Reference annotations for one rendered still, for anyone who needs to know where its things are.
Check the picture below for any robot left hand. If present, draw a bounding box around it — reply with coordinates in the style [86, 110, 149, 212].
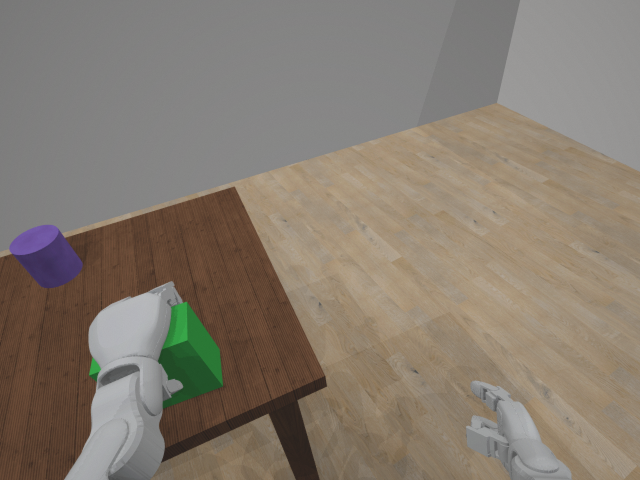
[88, 281, 183, 401]

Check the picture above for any robot right hand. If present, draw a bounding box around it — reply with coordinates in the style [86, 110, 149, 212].
[466, 381, 542, 472]

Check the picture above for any sponge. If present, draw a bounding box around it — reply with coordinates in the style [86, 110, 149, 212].
[89, 302, 223, 409]

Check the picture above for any table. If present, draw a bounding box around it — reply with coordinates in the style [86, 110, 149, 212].
[0, 186, 327, 480]

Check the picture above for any left robot forearm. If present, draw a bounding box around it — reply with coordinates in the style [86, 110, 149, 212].
[64, 356, 165, 480]

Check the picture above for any right robot forearm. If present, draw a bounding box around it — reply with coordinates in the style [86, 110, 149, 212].
[508, 439, 572, 480]

